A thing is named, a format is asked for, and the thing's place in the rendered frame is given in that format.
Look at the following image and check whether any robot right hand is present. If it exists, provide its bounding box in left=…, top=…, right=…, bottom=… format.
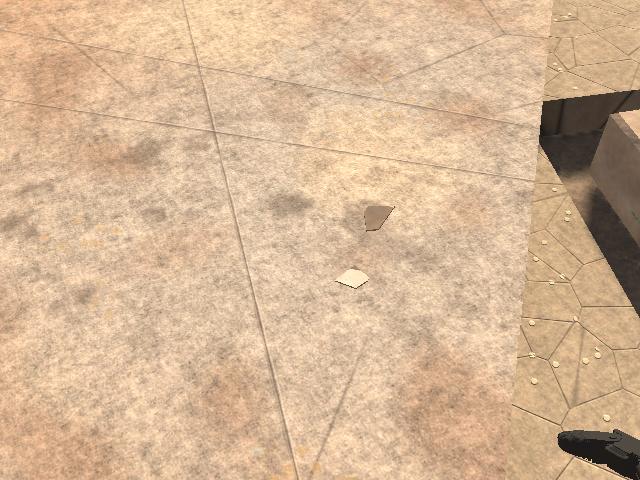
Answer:
left=557, top=429, right=640, bottom=480

